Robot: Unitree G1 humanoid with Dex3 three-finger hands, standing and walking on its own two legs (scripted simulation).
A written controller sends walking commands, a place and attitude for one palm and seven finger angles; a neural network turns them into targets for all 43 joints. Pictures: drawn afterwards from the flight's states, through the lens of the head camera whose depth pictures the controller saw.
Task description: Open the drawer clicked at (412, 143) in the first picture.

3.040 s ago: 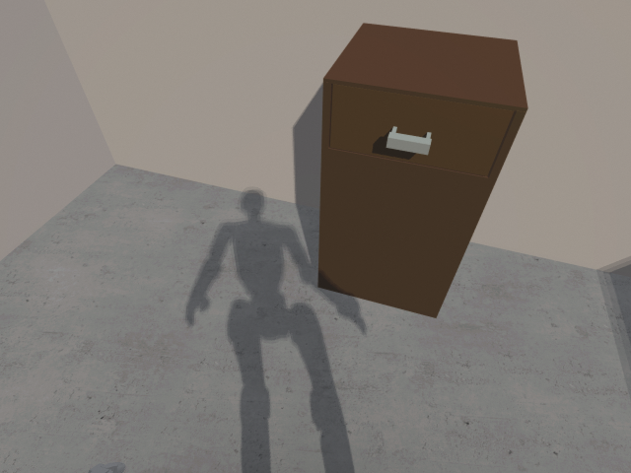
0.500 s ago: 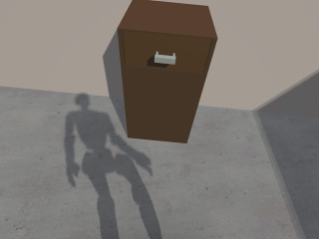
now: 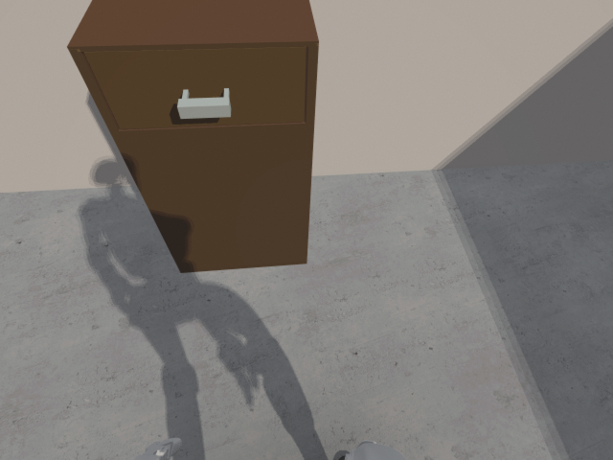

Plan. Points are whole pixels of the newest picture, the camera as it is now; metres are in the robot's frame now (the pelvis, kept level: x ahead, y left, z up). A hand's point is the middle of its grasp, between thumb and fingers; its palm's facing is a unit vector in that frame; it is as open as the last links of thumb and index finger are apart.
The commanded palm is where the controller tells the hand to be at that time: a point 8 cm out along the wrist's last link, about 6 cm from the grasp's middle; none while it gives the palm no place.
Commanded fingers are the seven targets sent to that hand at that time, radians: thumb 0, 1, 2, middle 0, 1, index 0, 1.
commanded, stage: take the last steps up to it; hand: left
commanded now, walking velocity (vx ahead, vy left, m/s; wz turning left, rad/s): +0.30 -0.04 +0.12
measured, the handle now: (205, 100) +0.77 +0.21 +0.00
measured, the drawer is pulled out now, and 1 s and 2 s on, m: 0.00 0.00 0.00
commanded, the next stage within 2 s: come to a stop and stand still in 0.44 s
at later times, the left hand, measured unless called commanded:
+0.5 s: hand (189, 448) +0.16 +0.17 -0.17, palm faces +0.10 -0.99 -0.11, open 7.4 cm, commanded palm none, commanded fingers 0.00 0.90 0.90 -0.20 -0.30 -0.20 -0.30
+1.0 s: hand (223, 358) +0.28 +0.13 -0.14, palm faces +0.15 -0.95 -0.28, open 7.3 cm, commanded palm none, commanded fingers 0.00 0.90 0.90 -0.20 -0.30 -0.20 -0.30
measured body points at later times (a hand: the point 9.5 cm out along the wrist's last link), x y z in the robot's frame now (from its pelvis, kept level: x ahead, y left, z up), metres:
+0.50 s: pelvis +0.18 +0.01 +0.02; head +0.18 +0.04 +0.47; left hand +0.16 +0.23 -0.15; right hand +0.23 -0.23 -0.11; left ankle +0.20 +0.09 -0.72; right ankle +0.15 -0.13 -0.63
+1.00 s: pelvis +0.23 -0.06 +0.02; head +0.26 -0.09 +0.46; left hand +0.27 +0.18 -0.12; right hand +0.28 -0.29 -0.16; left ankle +0.17 +0.07 -0.63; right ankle +0.31 -0.15 -0.72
